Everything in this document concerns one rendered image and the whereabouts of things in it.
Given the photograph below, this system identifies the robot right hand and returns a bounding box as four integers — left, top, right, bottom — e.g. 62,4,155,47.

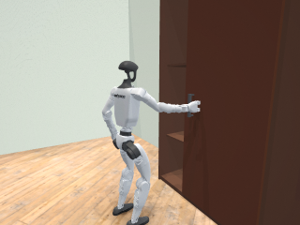
180,100,201,113

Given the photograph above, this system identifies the right robot shin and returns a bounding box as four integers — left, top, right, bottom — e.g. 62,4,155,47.
131,181,151,223

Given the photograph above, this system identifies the wardrobe door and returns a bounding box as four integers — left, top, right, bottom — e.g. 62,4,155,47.
258,0,300,225
182,0,286,225

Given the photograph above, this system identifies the right robot forearm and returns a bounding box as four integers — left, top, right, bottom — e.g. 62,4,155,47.
158,102,190,113

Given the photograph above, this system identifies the right robot foot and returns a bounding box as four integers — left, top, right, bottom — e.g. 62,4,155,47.
126,216,149,225

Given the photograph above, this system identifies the right robot upper arm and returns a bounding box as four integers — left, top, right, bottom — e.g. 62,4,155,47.
130,87,163,113

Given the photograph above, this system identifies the robot left hand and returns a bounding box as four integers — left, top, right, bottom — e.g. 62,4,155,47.
111,131,119,140

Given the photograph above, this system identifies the handle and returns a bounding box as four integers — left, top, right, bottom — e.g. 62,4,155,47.
187,94,195,117

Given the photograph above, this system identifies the left robot forearm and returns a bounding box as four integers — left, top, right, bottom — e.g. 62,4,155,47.
102,114,117,135

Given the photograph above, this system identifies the left robot upper arm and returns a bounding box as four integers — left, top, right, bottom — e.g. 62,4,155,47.
102,87,117,118

